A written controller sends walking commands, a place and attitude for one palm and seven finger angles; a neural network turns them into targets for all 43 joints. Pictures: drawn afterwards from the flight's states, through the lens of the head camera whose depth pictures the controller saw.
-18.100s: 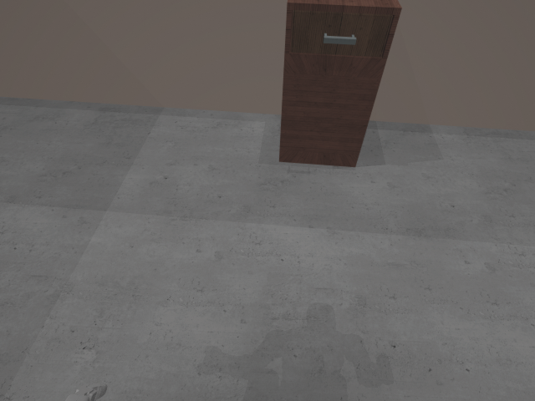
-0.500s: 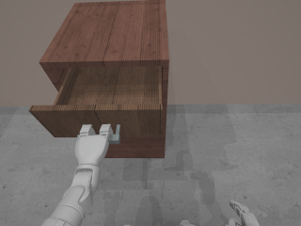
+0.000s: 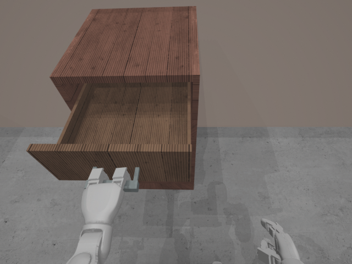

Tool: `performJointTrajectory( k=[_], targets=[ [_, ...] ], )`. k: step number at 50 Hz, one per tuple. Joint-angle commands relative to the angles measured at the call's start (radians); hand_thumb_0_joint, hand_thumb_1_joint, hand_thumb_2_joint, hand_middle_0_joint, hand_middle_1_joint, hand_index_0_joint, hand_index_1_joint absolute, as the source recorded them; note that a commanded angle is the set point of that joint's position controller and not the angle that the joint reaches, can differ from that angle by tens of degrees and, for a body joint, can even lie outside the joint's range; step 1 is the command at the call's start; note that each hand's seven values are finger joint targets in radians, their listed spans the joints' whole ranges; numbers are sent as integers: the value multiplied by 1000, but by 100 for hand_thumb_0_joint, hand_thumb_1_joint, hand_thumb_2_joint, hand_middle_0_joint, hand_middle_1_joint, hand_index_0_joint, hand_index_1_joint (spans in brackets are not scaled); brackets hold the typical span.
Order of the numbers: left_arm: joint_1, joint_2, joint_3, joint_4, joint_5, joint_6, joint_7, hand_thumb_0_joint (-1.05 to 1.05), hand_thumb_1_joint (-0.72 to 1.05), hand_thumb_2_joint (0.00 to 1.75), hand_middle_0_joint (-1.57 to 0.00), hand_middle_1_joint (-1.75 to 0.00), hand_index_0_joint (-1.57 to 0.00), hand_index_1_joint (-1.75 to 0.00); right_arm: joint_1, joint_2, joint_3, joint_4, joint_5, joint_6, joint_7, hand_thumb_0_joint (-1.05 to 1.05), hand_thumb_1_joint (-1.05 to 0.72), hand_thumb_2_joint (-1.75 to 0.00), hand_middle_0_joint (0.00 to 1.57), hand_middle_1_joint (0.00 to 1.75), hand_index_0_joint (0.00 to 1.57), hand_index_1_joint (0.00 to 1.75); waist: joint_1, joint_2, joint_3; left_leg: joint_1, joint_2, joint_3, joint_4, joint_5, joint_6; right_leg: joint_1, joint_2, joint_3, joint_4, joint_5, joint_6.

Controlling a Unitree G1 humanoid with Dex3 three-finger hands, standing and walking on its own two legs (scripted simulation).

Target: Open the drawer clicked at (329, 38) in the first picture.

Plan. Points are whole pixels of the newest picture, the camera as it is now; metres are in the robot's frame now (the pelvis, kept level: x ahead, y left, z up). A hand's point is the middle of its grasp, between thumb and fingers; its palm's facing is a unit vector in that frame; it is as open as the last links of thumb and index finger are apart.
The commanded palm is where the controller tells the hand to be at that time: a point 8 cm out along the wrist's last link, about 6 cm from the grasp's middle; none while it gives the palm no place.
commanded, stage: pull the drawer open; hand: left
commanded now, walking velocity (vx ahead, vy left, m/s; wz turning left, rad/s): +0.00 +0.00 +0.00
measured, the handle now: (114, 178) +0.32 +0.18 -0.02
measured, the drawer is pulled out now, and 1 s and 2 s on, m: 0.23 0.30 0.30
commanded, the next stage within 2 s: open the thumb to release the handle in 0.60 s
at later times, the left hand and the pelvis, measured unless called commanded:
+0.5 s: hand (107, 234) +0.19 +0.17 -0.04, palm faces +0.01 -0.11 -0.99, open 5.9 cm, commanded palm +0.15 +0.18 +0.01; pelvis -0.01 -0.01 -0.01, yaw +0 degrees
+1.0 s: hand (105, 229) +0.20 +0.18 -0.04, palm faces +0.03 -0.09 -1.00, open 7.9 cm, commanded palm +0.17 +0.18 +0.01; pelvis -0.01 -0.01 -0.01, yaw +1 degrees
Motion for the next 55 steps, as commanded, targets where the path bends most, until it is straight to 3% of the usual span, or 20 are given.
performJointTrajectory(
  k=[1,2,5,6,7,8,10,15,26,30,32,34,35,36,38,40,42,45,53,55],
  targets=[
    [106,91,80,-235,-20,-3,49,0,90,90,-40,-135,-40,-135,-87,-97,-31,-164,1,-44,6,0,-90,-90,20,30,20,30,45,-78,-261,93,-61,-27,-73,408,12,263,17,25,-87,478,-14],
    [142,63,49,-240,-19,-4,49,0,90,90,-40,-135,-40,-135,-94,-93,-28,-172,-2,-45,10,0,-90,-90,20,30,20,30,41,-84,-233,84,-62,-29,-71,396,12,250,16,19,-87,468,-14],
    [161,89,80,-265,-10,-15,58,0,90,90,-40,-135,-40,-135,-107,-96,-27,-171,-5,-46,12,0,-90,-90,20,30,20,30,42,-81,-228,73,-62,-31,-63,375,11,234,21,28,-82,446,-17],
    [164,88,74,-291,-5,-18,63,0,90,90,-40,-135,-40,-135,-102,-93,-26,-178,-8,-46,16,0,-90,-90,20,30,20,30,45,-79,-249,76,-62,-32,-58,371,11,236,18,31,-74,438,-16],
    [177,65,48,-281,0,-17,65,0,90,90,-40,-135,-40,-135,-110,-89,-26,-177,-8,-47,19,0,-90,-90,20,30,20,30,37,-76,-215,73,-62,-32,-54,358,11,212,20,27,-77,418,-17],
    [169,66,48,-304,1,-20,67,0,90,90,-40,-135,-40,-135,-106,-91,-26,-177,-10,-49,22,0,-90,-90,20,30,20,30,36,-69,-229,78,-60,-35,-50,362,12,203,20,27,-70,413,-17],
    [208,94,82,-297,0,-22,74,0,90,90,-40,-135,-40,-135,-114,-91,-24,-176,-9,-50,19,0,-90,-90,20,30,20,30,42,-82,-231,67,-64,-38,-43,354,10,214,23,37,-68,427,-18],
    [261,95,84,-331,-1,-22,83,0,90,90,-40,-135,-40,-135,-124,-88,-20,-184,-9,-51,23,0,-90,-90,20,30,20,30,46,-82,-217,61,-64,-41,-37,339,10,199,26,37,-61,402,-20],
    [383,80,54,-395,-2,-50,75,0,90,90,-40,-135,-40,-135,-134,-81,-10,-214,-17,-62,32,0,-90,-90,20,30,20,30,56,-86,-175,34,-70,-43,-18,270,14,145,24,58,-58,295,-21],
    [500,100,78,-450,-20,-69,62,0,90,90,-40,-135,-40,-135,-130,-83,-8,-234,-14,-67,44,0,-90,-90,20,30,20,30,77,-73,-201,27,-69,-46,-11,306,12,174,24,63,-38,346,-26],
    [527,88,63,-468,-23,-79,57,0,90,90,-40,-135,-40,-135,-130,-81,-6,-237,-18,-69,50,0,-90,-90,20,30,20,30,71,-84,-196,6,-71,-44,4,297,12,164,17,81,-31,369,-22],
    [585,109,97,-476,-27,-93,59,0,90,90,-40,-135,-40,-135,-127,-80,-4,-239,-19,-72,52,0,-90,-90,20,30,20,30,80,-79,-194,-14,-73,-42,10,296,10,179,16,85,-19,398,-22],
    [166,155,107,-438,17,-73,79,0,90,90,-40,-135,-40,-135,-132,-106,-8,-185,-32,-54,32,0,-90,-90,20,30,20,30,-12,-100,-171,-35,-70,-57,38,234,12,66,9,105,-24,326,-17],
    [123,154,137,-452,34,-76,99,0,83,87,-40,-134,-40,-134,-124,-96,-23,-193,-43,-61,21,0,-90,-90,20,30,20,30,18,-61,-189,-26,-70,-50,39,205,13,63,8,106,-32,259,-15],
    [220,132,131,-373,24,-55,117,0,69,81,-38,-133,-38,-133,-112,-91,-21,-193,-33,-75,15,0,-90,-90,20,30,20,30,37,-54,-216,-13,-74,-45,32,205,12,86,12,90,-33,250,-19],
    [192,117,115,-376,-3,-22,112,0,55,75,-38,-131,-38,-131,-112,-97,-30,-186,-24,-68,7,0,-90,-90,20,30,20,30,24,-68,-249,7,-71,-43,17,234,16,137,13,63,-42,304,-15],
    [160,98,78,-361,-18,7,95,0,41,69,-36,-130,-36,-130,-117,-101,-29,-175,-15,-64,-4,0,-90,-90,20,30,20,30,12,-109,-238,6,-69,-42,3,227,20,157,8,50,-58,306,-5],
    [146,126,86,-354,-11,18,79,0,20,60,-35,-127,-35,-127,-130,-101,-19,-174,-10,-58,-20,0,-90,-90,20,30,20,30,27,-102,-239,16,-75,-38,-15,234,20,180,9,54,-71,315,-6],
    [104,89,30,-310,0,-16,51,0,-36,36,-31,-122,-31,-122,-129,-91,-12,-161,-14,-67,-26,0,-90,-90,20,30,20,30,27,-96,-185,23,-76,-35,-34,190,23,152,4,48,-103,219,-5],
    [84,113,61,-297,-1,-23,50,0,-50,30,-30,-120,-30,-120,-129,-94,-14,-156,-13,-66,-28,0,-90,-90,20,30,20,30,24,-111,-178,15,-75,-39,-35,176,22,150,6,53,-110,195,-5]
  ],
)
